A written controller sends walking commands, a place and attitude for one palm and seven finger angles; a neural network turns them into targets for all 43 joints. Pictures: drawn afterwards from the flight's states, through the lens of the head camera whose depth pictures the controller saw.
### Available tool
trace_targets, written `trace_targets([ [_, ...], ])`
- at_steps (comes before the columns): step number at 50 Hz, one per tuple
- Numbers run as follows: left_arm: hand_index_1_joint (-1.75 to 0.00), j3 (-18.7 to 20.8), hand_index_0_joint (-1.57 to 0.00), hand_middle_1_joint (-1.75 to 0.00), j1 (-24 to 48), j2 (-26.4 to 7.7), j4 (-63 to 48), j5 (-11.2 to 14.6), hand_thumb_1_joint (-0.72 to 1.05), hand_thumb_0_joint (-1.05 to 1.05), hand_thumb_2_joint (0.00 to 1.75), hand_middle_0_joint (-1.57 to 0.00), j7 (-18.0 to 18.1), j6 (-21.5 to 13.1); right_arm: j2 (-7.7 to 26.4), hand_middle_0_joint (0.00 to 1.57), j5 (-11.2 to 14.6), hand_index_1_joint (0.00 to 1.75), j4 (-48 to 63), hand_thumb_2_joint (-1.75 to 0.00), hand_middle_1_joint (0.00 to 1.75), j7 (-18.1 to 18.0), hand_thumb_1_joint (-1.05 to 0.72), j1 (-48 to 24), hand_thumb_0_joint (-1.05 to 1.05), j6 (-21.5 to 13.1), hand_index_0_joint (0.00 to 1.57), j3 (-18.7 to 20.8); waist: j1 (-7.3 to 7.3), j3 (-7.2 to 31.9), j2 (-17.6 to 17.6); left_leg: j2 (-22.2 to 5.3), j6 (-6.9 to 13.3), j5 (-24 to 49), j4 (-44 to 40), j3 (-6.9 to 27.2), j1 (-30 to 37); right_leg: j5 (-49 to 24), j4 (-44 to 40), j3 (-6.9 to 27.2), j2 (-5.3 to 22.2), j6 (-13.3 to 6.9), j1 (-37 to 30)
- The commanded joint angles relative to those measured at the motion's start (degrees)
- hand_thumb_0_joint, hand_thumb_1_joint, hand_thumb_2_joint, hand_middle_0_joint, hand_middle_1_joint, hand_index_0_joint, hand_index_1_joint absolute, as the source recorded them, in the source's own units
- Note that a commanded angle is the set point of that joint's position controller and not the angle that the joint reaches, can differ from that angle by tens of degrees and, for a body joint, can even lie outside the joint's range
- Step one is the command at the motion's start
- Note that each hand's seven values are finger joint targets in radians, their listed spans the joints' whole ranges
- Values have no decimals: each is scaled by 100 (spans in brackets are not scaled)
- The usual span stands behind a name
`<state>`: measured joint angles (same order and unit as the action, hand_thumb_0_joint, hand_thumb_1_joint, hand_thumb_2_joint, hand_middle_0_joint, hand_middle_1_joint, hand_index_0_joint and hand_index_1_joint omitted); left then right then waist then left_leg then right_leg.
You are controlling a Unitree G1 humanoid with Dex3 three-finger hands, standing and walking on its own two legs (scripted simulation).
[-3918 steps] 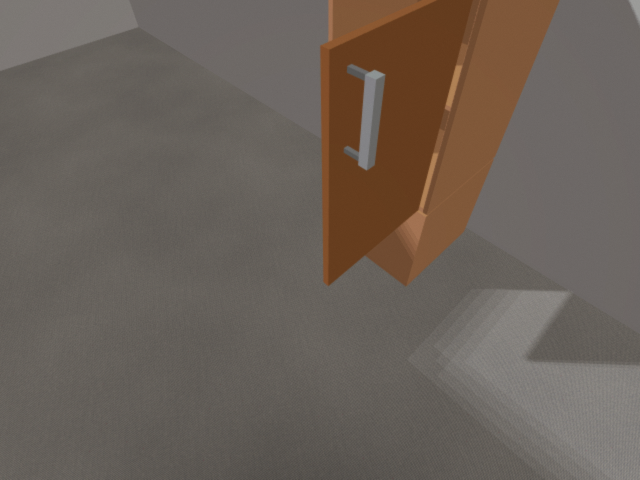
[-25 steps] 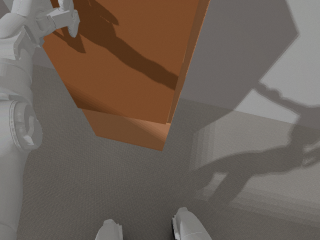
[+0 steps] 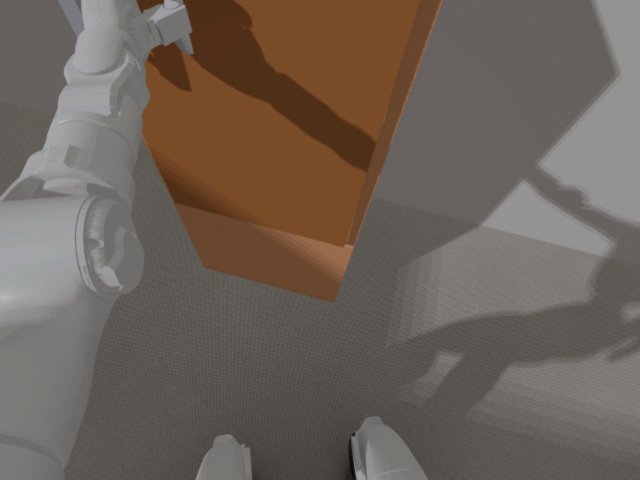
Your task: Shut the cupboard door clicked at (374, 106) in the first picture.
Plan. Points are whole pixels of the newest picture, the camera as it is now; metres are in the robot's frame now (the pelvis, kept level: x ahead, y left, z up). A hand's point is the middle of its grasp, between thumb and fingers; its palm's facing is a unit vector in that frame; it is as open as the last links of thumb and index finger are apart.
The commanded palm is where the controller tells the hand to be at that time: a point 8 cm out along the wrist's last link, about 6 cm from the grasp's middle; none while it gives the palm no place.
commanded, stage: pull the fist back off the door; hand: left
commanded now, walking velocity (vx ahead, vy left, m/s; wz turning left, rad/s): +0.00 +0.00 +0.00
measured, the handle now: out of the picture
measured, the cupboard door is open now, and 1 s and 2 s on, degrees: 0 0 0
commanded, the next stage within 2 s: draw the hand back to the body in 0.70 s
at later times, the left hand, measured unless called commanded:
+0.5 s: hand (220, 34) +0.56 +0.04 +0.18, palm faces -0.07 -1.00 +0.00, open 3.2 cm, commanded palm +0.52 +0.10 +0.19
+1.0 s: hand (198, 59) +0.51 +0.06 +0.19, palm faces -0.05 -1.00 +0.00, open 3.1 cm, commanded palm +0.45 +0.13 +0.19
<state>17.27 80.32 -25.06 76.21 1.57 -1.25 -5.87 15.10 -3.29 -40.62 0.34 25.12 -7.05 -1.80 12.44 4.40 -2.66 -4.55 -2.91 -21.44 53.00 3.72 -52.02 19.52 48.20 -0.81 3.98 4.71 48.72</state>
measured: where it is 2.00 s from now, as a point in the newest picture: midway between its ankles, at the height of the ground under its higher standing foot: outside the picture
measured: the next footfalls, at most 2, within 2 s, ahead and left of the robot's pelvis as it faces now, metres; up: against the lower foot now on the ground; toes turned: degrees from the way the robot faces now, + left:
none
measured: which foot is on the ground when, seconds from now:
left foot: down 0.00-1.00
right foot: down 0.00-1.00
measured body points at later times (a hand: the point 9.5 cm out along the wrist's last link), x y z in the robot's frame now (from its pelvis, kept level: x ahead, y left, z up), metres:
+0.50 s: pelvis +0.02 +0.00 +0.02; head +0.11 -0.02 +0.46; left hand +0.55 +0.10 +0.18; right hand -0.03 -0.26 -0.10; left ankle +0.03 +0.15 -0.68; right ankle +0.03 -0.18 -0.68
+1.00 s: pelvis +0.04 -0.02 +0.03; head +0.08 -0.04 +0.48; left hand +0.50 +0.12 +0.19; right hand +0.14 -0.28 -0.08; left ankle +0.03 +0.15 -0.68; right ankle +0.03 -0.18 -0.68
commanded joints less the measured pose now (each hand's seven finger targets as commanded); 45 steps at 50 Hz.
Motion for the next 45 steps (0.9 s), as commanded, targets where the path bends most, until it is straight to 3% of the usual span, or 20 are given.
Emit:
trace_targets([
  [1, -150, -513, -130, -150, 4002, -221, -1364, -651, 90, 0, 90, -130, 883, -571, 1010, 20, -93, 30, 75, -90, 30, 113, -90, 1230, 0, -59, 20, 464, 868, 2479, -860, 362, 263, 341, -770, -135, 2618, -435, -706, -415, -579, -417, -9],
  [4, -150, -627, -130, -150, 3972, -194, -1096, -536, 90, 0, 90, -130, 528, -569, 1049, 20, -28, 30, 106, -90, 30, 66, -90, 1153, 0, -20, 20, 464, 825, 2484, -855, 397, 260, 243, -897, -149, 2689, -433, -803, -372, -563, -476, -198],
  [9, -150, -238, -130, -150, 3554, -466, -990, -110, 90, 0, 90, -130, 185, -605, 1042, 20, 16, 30, 222, -90, 30, -28, -90, 1071, 0, -48, 20, 413, 583, 2563, -540, 409, 284, 276, -1030, -204, 2575, -516, -906, -336, -550, -456, -699],
  [11, -150, -191, -130, -150, 3212, -491, -987, -79, 90, 0, 90, -130, 173, -706, 1017, 20, 21, 30, 250, -90, 30, -10, -90, 1061, 0, -63, 20, 406, 503, 2406, -327, 412, 306, 304, -1052, -258, 2449, -534, -946, -334, -561, -435, -818],
  [13, -150, -74, -130, -150, 2975, -659, -1240, -84, 90, 0, 90, -130, 163, -883, 1014, 20, 13, 30, 306, -90, 30, 3, -90, 1076, 0, -36, 20, 421, 363, 2589, -305, 405, 298, 512, -1093, -263, 2550, -662, -929, -331, -562, -437, -1027],
  [14, -150, -141, -130, -150, 2761, -489, -1295, -59, 90, 0, 90, -130, 150, -917, 1001, 20, 19, 30, 342, -90, 30, 23, -90, 1044, 0, -25, 20, 443, 316, 2634, -314, 406, 296, 610, -1088, -294, 2632, -729, -928, -336, -570, -441, -1052],
  [16, -150, -83, -130, -150, 2471, -502, -1450, -9, 90, 0, 90, -130, 127, -972, 994, 20, 37, 30, 366, -90, 30, 41, -90, 1024, 0, 18, 20, 478, 183, 2638, -176, 398, 293, 701, -1146, -340, 2639, -819, -959, -341, -584, -438, -1283],
  [18, -150, 36, -130, -150, 2109, -545, -1774, 47, 90, 0, 90, -130, 111, -1033, 978, 20, 64, 30, 438, -90, 30, 43, -90, 968, 0, 63, 20, 508, 5, 2852, -253, 397, 281, 1020, -1171, -394, 2813, -1108, -954, -332, -593, -449, -1543],
  [20, -150, 116, -130, -150, 1708, -533, -1852, 70, 90, 0, 90, -130, 132, -1003, 959, 20, 94, 30, 481, -90, 30, 41, -90, 908, 0, 129, 20, 539, -86, 2720, -22, 383, 284, 1148, -1205, -463, 2783, -1289, -970, -346, -612, -439, -1713],
  [23, -150, 122, -130, -150, 1446, -448, -2359, 86, 90, 0, 90, -130, 222, -1049, 890, 20, 132, 30, 559, -90, 30, 28, -90, 762, 0, 165, 20, 563, -218, 2695, -149, 398, 283, 1337, -1265, -560, 2938, -1577, -999, -329, -625, -436, -1963],
  [25, -150, 247, -130, -150, 1156, -537, -2677, 108, 90, 0, 90, -130, 278, -1073, 865, 20, 152, 30, 609, -90, 30, 14, -90, 676, 0, 190, 20, 582, -332, 2733, 22, 401, 288, 1567, -1300, -604, 2968, -1919, -975, -322, -635, -442, -2271],
  [29, -150, 196, -130, -150, 161, -304, -3346, 179, 90, 0, 90, -130, 264, -998, 759, 20, 240, 30, 767, -90, 30, -14, -90, 427, 0, 204, 20, 602, -589, 2784, 214, 422, 301, 2099, -1385, -741, 3136, -2718, -983, -290, -649, -448, -2876],
  [31, -150, -95, -130, -150, -164, 81, -3557, 223, 90, 0, 90, -130, 193, -847, 713, 20, 298, 30, 822, -90, 30, -30, -90, 268, 0, 221, 20, 601, -587, 2526, 379, 417, 302, 2124, -1461, -799, 3134, -2870, -1051, -293, -645, -434, -2975],
  [33, -150, -237, -130, -150, -53, 239, -3775, 274, 90, 0, 90, -130, 178, -725, 681, 20, 351, 30, 817, -90, 30, -77, -90, 117, 0, 215, 20, 593, -552, 2323, 242, 428, 309, 2099, -1484, -827, 3261, -2898, -1117, -267, -640, -422, -2935],
  [35, -150, -235, -130, -150, 30, 238, -3749, 326, 90, 0, 90, -130, 174, -608, 683, 20, 361, 30, 762, -90, 30, -124, -90, 44, 0, 239, 20, 581, -521, 2172, 454, 436, 313, 2010, -1527, -795, 3258, -2868, -1162, -272, -634, -412, -2950],
  [37, -150, -389, -130, -150, 228, 355, -3704, 337, 90, 0, 90, -130, 159, -567, 656, 20, 383, 30, 722, -90, 30, -179, -90, -34, 0, 244, 20, 558, -437, 1997, 420, 459, 327, 1919, -1529, -791, 3327, -2764, -1208, -254, -618, -406, -2871],
  [38, -150, -496, -130, -150, 354, 473, -3735, 331, 90, 0, 90, -130, 150, -576, 626, 20, 379, 30, 708, -90, 30, -182, -90, -98, 0, 240, 20, 536, -431, 2055, 232, 470, 310, 1977, -1530, -771, 3396, -2802, -1181, -246, -596, -415, -2836],
  [41, -150, -711, -130, -150, 408, 763, -3412, 356, 90, 0, 90, -130, 125, -564, 604, 20, 378, 30, 650, -90, 30, -191, -90, -172, 0, 230, 20, 507, -386, 1931, 343, 483, 291, 1953, -1509, -715, 3417, -2729, -1163, -269, -580, -421, -2695],
  [43, -150, -230, -130, -150, -101, 304, -3346, 393, 90, 0, 90, -130, 105, -581, 654, 20, 374, 30, 723, -90, 30, -212, -90, -249, 0, 251, 20, 506, -623, 2228, 466, 502, 297, 2068, -1524, -732, 3438, -2853, -1107, -259, -551, -439, -2984],
  [45, -150, -193, -130, -150, -633, 309, -3551, 415, 90, 0, 90, -130, 29, -573, 618, 20, 387, 30, 885, -90, 30, -200, -90, -413, 0, 281, 20, 480, -789, 2394, 531, 524, 301, 2198, -1572, -789, 3409, -3070, -1069, -246, -528, -448, -3289],
])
